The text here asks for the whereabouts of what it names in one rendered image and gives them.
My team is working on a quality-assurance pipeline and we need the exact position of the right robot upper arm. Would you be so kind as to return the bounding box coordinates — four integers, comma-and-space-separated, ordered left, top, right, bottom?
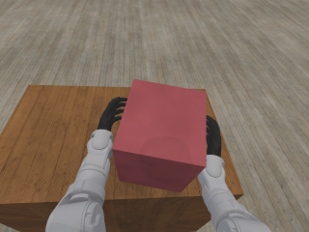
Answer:
216, 217, 271, 232

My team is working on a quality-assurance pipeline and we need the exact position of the right robot forearm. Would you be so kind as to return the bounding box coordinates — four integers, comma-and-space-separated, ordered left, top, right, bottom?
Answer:
198, 155, 259, 232

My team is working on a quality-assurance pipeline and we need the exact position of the left robot hand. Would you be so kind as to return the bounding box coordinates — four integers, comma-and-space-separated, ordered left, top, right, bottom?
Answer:
97, 97, 127, 131

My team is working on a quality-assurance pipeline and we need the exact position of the left robot forearm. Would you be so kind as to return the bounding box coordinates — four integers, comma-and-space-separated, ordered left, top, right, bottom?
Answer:
45, 129, 113, 232

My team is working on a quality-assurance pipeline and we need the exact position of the left robot upper arm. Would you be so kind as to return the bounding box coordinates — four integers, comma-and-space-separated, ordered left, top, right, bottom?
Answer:
45, 200, 106, 232

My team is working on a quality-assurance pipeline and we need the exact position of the carton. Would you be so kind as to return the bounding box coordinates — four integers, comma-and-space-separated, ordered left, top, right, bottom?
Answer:
112, 78, 207, 192

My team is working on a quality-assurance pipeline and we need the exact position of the pedestal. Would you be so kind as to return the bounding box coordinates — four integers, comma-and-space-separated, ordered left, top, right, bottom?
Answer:
0, 84, 244, 232

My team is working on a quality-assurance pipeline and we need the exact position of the right robot hand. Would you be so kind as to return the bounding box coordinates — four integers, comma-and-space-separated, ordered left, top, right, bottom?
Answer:
206, 115, 222, 158

